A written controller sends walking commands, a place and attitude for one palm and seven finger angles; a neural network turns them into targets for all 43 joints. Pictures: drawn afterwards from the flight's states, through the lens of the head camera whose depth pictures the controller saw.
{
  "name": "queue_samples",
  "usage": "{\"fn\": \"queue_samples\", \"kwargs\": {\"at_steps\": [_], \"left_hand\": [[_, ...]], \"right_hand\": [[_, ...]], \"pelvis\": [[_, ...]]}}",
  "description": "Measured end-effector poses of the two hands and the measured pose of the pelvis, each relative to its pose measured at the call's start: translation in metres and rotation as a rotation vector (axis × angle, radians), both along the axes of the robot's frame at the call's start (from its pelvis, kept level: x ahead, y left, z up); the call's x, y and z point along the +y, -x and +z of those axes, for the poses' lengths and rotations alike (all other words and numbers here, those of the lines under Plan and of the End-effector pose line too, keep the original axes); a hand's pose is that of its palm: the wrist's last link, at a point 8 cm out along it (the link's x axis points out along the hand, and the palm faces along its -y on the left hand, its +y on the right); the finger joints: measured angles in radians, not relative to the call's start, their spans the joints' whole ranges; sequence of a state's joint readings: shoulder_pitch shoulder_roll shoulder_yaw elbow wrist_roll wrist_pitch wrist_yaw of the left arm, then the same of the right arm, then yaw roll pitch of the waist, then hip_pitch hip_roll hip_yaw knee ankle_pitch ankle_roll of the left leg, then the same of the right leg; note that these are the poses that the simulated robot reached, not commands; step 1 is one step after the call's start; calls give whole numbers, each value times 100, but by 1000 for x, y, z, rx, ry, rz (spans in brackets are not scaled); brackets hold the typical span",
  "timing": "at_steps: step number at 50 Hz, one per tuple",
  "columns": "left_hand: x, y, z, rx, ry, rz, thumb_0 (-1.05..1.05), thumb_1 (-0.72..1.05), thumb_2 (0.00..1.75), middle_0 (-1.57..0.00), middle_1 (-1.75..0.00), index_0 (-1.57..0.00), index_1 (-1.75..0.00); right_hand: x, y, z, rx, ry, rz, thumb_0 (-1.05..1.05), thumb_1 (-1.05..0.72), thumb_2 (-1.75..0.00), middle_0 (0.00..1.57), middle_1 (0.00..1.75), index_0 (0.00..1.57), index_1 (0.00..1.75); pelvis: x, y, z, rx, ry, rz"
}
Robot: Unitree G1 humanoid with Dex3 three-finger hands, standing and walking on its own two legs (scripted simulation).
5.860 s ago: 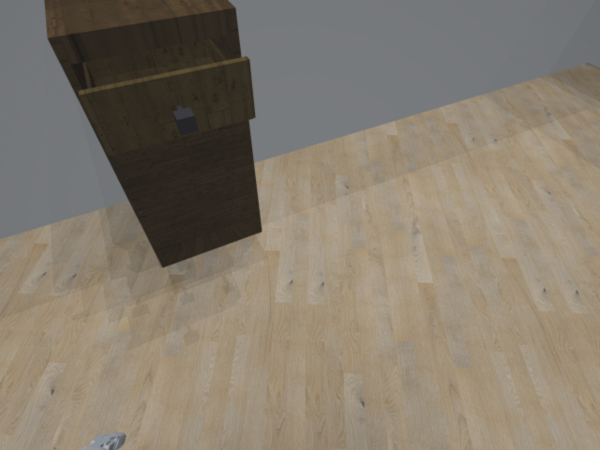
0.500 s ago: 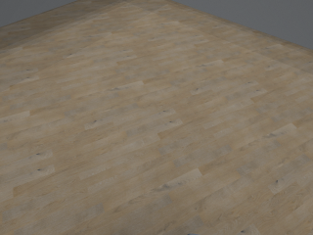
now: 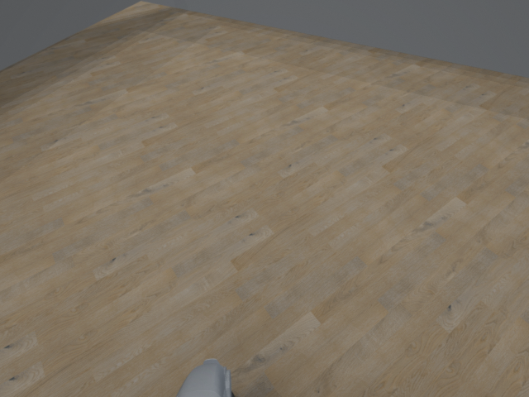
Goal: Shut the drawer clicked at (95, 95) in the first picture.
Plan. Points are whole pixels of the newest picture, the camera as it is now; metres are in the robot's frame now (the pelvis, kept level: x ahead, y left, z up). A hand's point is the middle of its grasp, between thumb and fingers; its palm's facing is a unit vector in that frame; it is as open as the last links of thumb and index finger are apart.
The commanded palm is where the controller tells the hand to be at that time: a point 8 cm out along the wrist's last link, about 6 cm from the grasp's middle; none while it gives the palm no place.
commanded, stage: turn to face it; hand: left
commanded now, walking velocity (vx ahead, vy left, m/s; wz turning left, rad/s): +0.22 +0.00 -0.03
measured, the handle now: out of the picture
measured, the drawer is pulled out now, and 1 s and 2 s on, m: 0.15 0.15 0.15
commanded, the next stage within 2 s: none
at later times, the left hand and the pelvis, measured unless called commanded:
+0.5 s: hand (135, 368) +0.19 +0.25 -0.17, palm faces +0.21 -0.96 -0.17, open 7.4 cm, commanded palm none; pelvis +0.11 +0.05 +0.00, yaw +10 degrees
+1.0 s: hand out of the picture +0.09 +0.20 -0.14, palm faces +0.48 -0.82 -0.31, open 7.4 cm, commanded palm none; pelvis +0.12 -0.02 +0.01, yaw +29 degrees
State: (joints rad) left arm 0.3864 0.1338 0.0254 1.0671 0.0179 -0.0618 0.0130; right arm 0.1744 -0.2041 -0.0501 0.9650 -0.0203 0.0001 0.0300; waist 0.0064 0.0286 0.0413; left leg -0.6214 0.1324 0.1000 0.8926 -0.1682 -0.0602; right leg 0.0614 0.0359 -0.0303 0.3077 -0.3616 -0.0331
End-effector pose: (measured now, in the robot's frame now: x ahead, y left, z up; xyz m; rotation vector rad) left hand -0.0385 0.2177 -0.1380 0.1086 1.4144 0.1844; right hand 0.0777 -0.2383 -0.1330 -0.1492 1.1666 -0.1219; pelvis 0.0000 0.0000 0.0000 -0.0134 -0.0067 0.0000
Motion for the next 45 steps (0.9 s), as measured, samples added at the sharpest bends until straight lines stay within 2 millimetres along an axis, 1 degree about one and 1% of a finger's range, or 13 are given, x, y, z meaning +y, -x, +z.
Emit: {"fn": "queue_samples", "kwargs": {"at_steps": [5, 6, 8, 12, 15, 18, 21, 24, 30, 36, 41, 43, 45], "left_hand": [[8, -4, -24, 130, 45, 44, 1, 91, 90, -20, -30, -20, -30], [12, -8, -30, 152, 54, 48, 1, 91, 90, -20, -30, -20, -30], [22, -25, -38, 163, 60, 55, 1, 91, 90, -20, -30, -20, -30], [41, -81, -34, 66, 46, 45, 1, 91, 90, -20, -30, -20, -29], [55, -130, -25, -56, 34, 50, 1, 91, 90, -20, -30, -19, -29], [67, -170, -17, -165, 17, 62, 1, 91, 90, -20, -30, -19, -29], [75, -195, -9, -234, -1, 78, 1, 91, 90, -20, -30, -19, -29], [82, -208, -2, -265, -20, 94, 1, 91, 90, -20, -30, -19, -29], [87, -211, 6, -276, -58, 136, 1, 91, 90, -20, -30, -19, -29], [78, -199, 14, -276, -97, 194, 1, 91, 90, -20, -30, -19, -29], [58, -173, 20, -263, -135, 260, 1, 91, 90, -20, -30, -19, -29], [49, -155, 20, -247, -161, 286, 1, 91, 90, -20, -30, -20, -30], [39, -134, 24, -210, -176, 316, 1, 91, 90, -20, -30, -20, -30]], "right_hand": [[31, -76, -6, -53, 17, 47, 1, -91, -90, 20, 30, 20, 30], [37, -87, -8, -66, 27, 48, 1, -91, -90, 20, 30, 20, 30], [47, -99, -9, -68, 39, 48, 1, -91, -90, 20, 30, 20, 30], [61, -96, -4, -11, 48, 24, 0, -91, -89, 20, 30, 21, 30], [59, -90, 4, 38, 77, 24, -1, -94, -89, 20, 30, 21, 30], [59, -84, 8, 92, 84, 39, 0, -94, -89, 20, 30, 21, 30], [59, -82, 10, 122, 82, 45, 0, -93, -89, 20, 30, 21, 30], [59, -85, 12, 129, 75, 49, 0, -92, -89, 20, 30, 21, 30], [54, -95, 12, 133, 65, 81, 1, -91, -89, 20, 30, 21, 30], [34, -110, 7, 157, 70, 148, 1, -91, -89, 20, 30, 21, 30], [10, -132, 0, 162, 69, 216, 1, -90, -89, 20, 30, 21, 30], [1, -145, -6, 152, 63, 236, 1, -90, -89, 20, 30, 21, 30], [-5, -159, -5, 139, 67, 271, 1, -91, -89, 20, 30, 21, 30]], "pelvis": [[20, -51, -17, -9, 20, -3], [25, -62, -22, -14, 23, 2], [33, -75, -26, -23, 15, 7], [46, -91, -15, -33, 18, 24], [53, -97, -7, -26, 24, 58], [56, -102, -2, -15, 26, 92], [57, -107, 1, -4, 29, 127], [55, -112, 3, 6, 31, 159], [46, -119, 4, 22, 34, 228], [28, -119, 4, 38, 35, 307], [6, -117, 2, 42, 22, 368], [-4, -117, -1, 43, 5, 381], [-11, -117, 2, 32, 0, 415]]}}
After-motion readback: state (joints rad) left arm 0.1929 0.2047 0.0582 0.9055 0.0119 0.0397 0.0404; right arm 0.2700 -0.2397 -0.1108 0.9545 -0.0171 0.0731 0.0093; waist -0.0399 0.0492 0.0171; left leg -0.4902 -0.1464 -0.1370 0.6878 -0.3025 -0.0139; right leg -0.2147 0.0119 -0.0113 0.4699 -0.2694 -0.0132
